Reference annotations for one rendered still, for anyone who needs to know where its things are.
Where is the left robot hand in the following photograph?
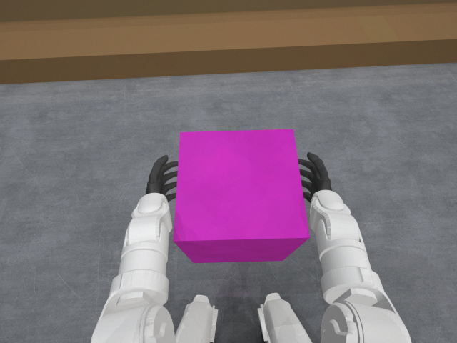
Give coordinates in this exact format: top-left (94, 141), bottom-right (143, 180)
top-left (146, 155), bottom-right (178, 202)

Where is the robot left upper arm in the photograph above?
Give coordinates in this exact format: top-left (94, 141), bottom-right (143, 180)
top-left (91, 303), bottom-right (176, 343)

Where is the robot right upper arm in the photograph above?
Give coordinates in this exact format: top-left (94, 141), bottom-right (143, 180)
top-left (321, 300), bottom-right (411, 343)

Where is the robot right thigh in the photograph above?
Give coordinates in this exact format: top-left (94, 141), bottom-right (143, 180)
top-left (257, 299), bottom-right (312, 343)

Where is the left robot shin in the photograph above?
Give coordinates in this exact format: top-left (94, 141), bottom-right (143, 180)
top-left (184, 295), bottom-right (210, 312)

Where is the robot left forearm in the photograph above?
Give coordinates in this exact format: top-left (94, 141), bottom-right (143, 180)
top-left (91, 193), bottom-right (173, 342)

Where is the carton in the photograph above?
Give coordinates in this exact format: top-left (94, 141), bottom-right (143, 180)
top-left (174, 129), bottom-right (310, 263)

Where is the robot right forearm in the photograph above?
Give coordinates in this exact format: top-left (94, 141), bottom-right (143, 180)
top-left (308, 190), bottom-right (410, 336)

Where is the right robot hand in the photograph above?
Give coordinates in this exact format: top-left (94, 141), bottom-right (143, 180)
top-left (298, 152), bottom-right (332, 203)

